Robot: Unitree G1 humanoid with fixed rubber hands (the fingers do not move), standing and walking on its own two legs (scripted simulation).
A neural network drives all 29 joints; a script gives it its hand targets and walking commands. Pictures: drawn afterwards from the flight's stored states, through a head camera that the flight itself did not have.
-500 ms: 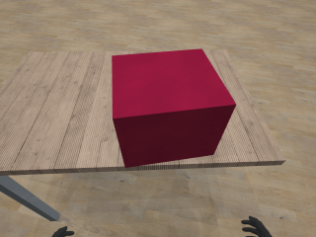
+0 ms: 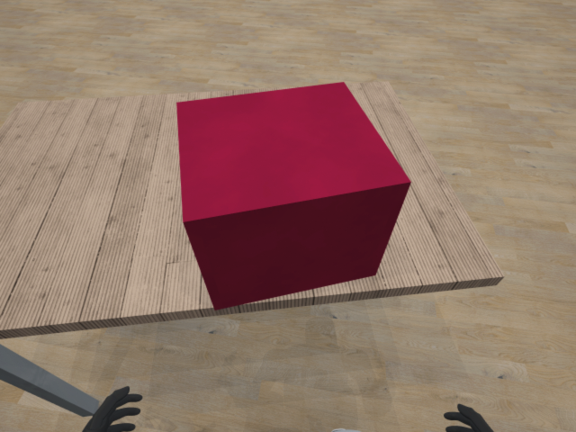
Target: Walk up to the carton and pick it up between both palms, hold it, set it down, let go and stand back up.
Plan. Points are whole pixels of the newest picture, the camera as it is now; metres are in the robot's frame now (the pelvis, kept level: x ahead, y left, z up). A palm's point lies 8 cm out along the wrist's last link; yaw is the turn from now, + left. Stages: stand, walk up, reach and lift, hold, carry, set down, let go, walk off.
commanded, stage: walk up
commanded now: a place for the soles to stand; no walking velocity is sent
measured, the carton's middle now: (281, 193) +0.46 +0.01 +0.06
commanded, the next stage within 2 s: none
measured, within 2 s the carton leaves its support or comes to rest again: neither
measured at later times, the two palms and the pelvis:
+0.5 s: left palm out of the picture +0.11 +0.15 -0.09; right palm out of the picture +0.12 -0.40 -0.09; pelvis +0.02 -0.12 +0.00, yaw +7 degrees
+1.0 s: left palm out of the picture +0.05 +0.13 -0.08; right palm (534, 375) +0.21 -0.37 -0.08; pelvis +0.03 -0.15 +0.01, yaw +17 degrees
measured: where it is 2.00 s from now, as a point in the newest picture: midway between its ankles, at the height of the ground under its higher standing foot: outside the picture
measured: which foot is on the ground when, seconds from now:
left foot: down 0.00-0.32, up 0.34-0.64, down 0.66-1.00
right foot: down 0.00-0.04, up 0.06-0.30, down 0.32-1.00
